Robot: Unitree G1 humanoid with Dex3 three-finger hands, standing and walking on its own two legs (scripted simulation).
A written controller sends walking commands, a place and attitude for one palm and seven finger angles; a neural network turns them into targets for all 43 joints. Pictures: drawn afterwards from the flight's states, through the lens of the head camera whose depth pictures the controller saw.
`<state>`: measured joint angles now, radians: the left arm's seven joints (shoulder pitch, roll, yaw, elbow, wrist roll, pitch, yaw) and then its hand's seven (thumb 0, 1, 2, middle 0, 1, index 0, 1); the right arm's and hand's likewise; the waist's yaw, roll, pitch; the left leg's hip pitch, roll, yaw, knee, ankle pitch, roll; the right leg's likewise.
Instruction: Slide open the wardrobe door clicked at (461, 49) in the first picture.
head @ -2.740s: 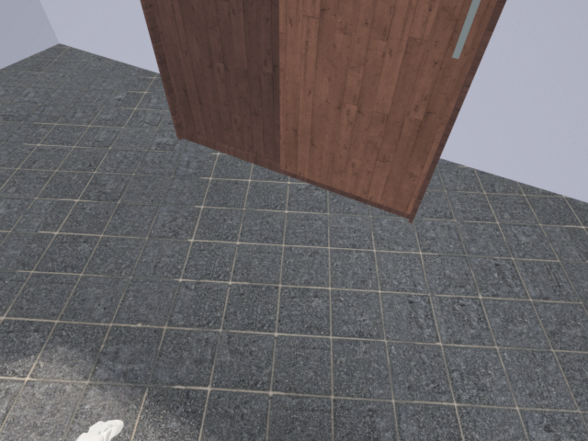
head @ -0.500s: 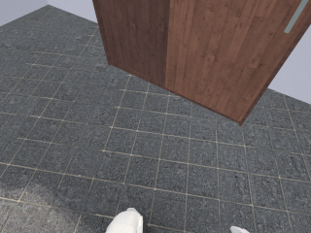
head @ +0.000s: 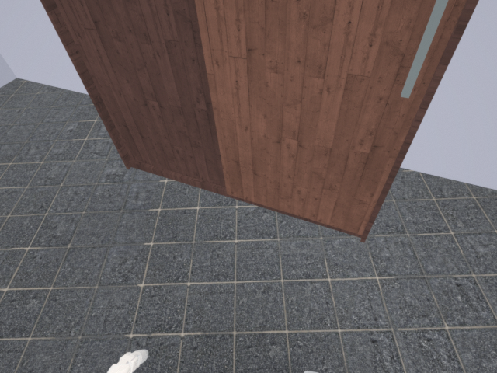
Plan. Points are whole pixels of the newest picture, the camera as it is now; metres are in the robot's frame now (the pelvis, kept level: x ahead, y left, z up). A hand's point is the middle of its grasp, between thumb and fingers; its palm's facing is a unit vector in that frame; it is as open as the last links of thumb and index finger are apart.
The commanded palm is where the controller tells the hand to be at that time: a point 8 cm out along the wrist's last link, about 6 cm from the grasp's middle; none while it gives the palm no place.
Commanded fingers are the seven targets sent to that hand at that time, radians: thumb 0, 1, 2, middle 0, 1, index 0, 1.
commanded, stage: turn to face it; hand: right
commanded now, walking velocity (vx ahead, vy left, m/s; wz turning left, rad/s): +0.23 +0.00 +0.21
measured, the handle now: (430, 26) +0.77 -0.40 +0.18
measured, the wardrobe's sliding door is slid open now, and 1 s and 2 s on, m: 0.00 0.00 0.00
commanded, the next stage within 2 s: take the last steps up to it in 0.78 s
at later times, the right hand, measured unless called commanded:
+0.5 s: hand (347, 326) +0.23 -0.17 -0.14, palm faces +0.17 +0.95 -0.24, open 7.4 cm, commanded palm none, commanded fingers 0.00 -0.90 -0.90 0.20 0.30 0.20 0.30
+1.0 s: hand out of the picture +0.09 -0.23 -0.16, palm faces +0.38 +0.90 -0.23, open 7.4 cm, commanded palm none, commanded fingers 0.00 -0.90 -0.90 0.20 0.30 0.20 0.30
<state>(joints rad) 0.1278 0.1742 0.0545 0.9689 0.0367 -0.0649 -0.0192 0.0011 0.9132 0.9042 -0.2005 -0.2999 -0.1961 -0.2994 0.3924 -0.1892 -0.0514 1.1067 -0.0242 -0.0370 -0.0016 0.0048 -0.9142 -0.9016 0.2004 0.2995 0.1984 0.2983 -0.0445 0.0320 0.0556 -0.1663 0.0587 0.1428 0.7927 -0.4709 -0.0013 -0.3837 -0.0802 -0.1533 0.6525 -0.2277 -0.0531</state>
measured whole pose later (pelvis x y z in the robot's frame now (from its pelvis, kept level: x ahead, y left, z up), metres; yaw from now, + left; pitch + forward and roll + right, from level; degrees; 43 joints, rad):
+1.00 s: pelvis +0.15 -0.03 +0.02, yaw -19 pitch -1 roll +2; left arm 0.14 0.17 0.03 0.96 0.02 0.00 0.01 0.00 0.90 0.90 -0.20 -0.30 -0.20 -0.30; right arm 0.26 -0.26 -0.07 1.03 -0.03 0.05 -0.01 0.01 -0.91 -0.90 0.20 0.30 0.20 0.30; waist -0.04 0.04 0.07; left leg -0.42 0.09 0.05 1.05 -0.38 -0.07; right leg -0.23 0.00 -0.09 0.45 -0.22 -0.07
